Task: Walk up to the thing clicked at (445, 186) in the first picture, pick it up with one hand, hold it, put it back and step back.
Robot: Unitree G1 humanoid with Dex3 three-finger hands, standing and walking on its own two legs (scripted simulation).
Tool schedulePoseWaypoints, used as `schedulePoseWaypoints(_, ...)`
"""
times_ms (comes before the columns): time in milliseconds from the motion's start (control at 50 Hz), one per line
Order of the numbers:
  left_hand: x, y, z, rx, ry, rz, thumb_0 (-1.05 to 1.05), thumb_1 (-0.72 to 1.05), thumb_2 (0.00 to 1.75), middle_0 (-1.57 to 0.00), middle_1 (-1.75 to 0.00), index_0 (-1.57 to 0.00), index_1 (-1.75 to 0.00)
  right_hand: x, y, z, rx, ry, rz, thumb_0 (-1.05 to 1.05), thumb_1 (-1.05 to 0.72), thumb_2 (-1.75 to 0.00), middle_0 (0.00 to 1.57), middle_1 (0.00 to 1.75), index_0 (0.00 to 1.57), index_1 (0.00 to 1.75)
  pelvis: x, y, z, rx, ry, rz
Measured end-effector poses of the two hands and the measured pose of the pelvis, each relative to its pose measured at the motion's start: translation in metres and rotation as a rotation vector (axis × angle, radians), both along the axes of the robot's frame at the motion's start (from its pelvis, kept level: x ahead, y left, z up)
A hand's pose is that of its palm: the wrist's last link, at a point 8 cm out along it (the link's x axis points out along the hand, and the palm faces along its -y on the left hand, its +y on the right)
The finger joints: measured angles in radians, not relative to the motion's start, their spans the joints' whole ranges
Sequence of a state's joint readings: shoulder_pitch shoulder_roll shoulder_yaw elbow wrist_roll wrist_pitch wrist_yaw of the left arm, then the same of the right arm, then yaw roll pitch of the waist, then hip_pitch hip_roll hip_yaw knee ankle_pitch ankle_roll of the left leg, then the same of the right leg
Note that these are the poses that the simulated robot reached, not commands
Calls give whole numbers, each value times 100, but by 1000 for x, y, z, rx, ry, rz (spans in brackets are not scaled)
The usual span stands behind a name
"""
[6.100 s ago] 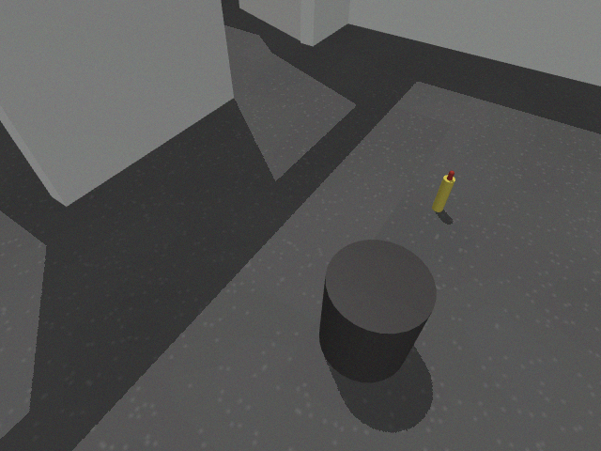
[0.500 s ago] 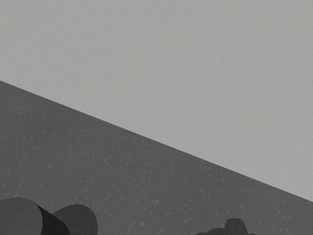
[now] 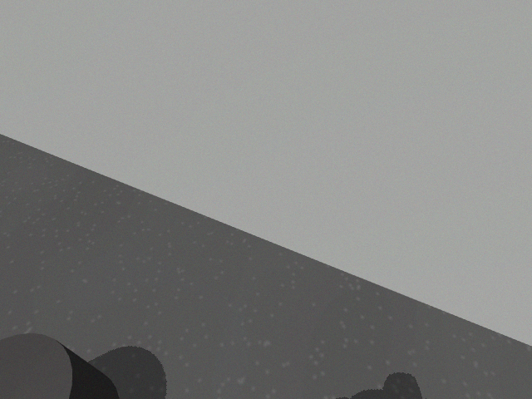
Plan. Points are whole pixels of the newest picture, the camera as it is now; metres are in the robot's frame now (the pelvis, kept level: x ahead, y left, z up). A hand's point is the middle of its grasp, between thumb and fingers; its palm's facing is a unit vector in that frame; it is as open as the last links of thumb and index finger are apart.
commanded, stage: stand
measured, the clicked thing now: out of the picture +0.52 +1.32 -0.67
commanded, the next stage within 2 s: walk up in 0.90 s
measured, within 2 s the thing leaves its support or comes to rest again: neither
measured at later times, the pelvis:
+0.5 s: pelvis +0.00 +0.00 +0.00, yaw +0 degrees
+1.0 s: pelvis +0.00 -0.01 +0.00, yaw +5 degrees
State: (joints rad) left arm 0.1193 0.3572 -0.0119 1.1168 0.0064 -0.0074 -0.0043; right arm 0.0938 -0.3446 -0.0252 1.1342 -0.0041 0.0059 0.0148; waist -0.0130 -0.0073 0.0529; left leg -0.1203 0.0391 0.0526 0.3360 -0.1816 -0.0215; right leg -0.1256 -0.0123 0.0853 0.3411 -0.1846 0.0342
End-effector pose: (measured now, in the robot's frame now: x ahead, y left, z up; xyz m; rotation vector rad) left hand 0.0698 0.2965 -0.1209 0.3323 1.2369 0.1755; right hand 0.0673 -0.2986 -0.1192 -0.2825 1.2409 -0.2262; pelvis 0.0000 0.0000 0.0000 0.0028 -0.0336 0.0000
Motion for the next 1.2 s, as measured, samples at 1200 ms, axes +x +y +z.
schedulePoseWaypoints(1200, -29, 2, 11, 15, -142, 201, 0, 91, 89, -20, -30, -20, -30, 56, -13, 2, -38, 5, 247, 1, -90, -89, 20, 30, 20, 30, -8, -19, -7, 6, 7, 216)
